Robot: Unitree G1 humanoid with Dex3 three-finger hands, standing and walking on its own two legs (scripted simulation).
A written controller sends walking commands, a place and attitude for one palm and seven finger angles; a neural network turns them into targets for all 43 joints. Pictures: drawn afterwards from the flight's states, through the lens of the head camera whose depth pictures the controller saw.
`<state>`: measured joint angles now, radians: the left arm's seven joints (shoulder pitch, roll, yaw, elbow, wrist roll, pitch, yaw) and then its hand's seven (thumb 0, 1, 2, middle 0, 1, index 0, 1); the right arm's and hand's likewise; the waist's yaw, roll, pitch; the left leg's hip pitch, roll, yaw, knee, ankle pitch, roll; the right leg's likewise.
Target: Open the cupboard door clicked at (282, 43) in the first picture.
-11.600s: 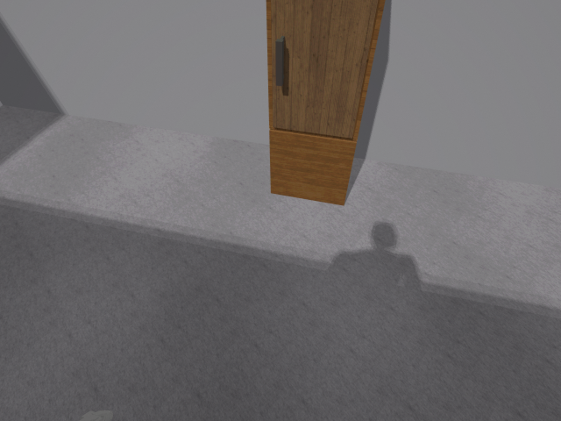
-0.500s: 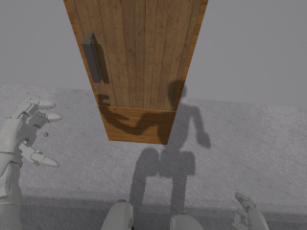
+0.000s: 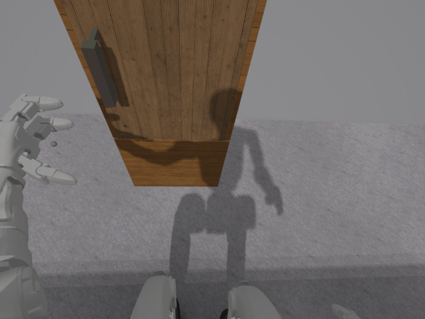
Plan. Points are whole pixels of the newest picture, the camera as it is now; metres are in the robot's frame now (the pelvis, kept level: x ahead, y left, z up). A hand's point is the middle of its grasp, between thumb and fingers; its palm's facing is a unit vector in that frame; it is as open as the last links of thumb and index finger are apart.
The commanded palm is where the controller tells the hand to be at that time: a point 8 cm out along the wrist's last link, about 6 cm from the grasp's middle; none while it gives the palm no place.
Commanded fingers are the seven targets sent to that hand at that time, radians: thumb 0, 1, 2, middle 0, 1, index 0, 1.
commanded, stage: move the hooked fingers beside the handle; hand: left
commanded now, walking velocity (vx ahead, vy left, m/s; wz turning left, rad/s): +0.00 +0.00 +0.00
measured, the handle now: (103, 70) +0.60 +0.24 +0.05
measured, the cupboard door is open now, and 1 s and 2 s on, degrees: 0 0 0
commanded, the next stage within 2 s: slide the fingers in behind the handle in 1.64 s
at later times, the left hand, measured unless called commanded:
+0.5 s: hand (60, 108) +0.49 +0.29 +0.06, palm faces +0.04 -1.00 -0.03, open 14.0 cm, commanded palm +0.48 +0.32 +0.05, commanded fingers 0.00 -0.50 0.30 -0.30 -1.20 -0.30 -1.20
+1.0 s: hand (69, 84) +0.56 +0.30 +0.04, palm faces +0.03 -1.00 -0.04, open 14.0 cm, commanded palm +0.56 +0.31 +0.04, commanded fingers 0.00 -0.50 0.30 -0.30 -1.20 -0.30 -1.20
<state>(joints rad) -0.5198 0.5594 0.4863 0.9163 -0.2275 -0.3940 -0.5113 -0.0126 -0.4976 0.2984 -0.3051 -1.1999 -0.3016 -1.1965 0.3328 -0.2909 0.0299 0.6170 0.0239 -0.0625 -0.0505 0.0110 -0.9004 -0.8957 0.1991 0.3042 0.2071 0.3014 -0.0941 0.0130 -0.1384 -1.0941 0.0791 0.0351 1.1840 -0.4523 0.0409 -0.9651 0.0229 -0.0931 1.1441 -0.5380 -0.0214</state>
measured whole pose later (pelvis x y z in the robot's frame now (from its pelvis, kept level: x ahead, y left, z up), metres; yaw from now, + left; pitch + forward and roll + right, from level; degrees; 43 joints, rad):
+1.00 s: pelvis -0.01 +0.02 -0.04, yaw -4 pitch +31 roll -8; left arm -1.14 0.96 0.55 1.29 -0.01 -0.27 -0.47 -0.01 -0.50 0.30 -0.30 -1.20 -0.30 -1.20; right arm 0.38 -0.30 0.12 0.58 -0.02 0.07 -0.04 0.00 -0.90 -0.90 0.20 0.30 0.21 0.30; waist -0.26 0.04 -0.09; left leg -1.43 0.11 0.00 1.35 -0.48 0.07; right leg -1.27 0.05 -0.12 1.26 -0.54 0.00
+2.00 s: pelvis -0.01 +0.01 -0.03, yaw -3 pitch +30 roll -8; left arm -1.08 0.85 0.52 1.23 -0.04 -0.29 -0.44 -0.01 -0.50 0.30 -0.30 -1.20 -0.30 -1.20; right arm 0.36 -0.28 0.10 0.59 -0.02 0.08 -0.02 0.00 -0.90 -0.90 0.20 0.30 0.21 0.30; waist -0.24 0.03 -0.10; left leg -1.39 0.10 -0.01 1.34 -0.48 0.06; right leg -1.23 0.05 -0.13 1.24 -0.54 -0.01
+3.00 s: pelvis +0.00 +0.00 -0.02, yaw -2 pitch +28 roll -6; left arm -1.03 0.65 0.45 1.22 -0.05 -0.37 -0.27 -0.01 -0.50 0.30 -0.30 -1.20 -0.30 -1.21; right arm 0.37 -0.27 0.07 0.63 -0.03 0.08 0.01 0.00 -0.90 -0.90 0.20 0.30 0.21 0.30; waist -0.22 0.04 -0.13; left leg -1.31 0.10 0.00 1.28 -0.47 0.04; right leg -1.16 0.05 -0.11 1.21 -0.55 -0.02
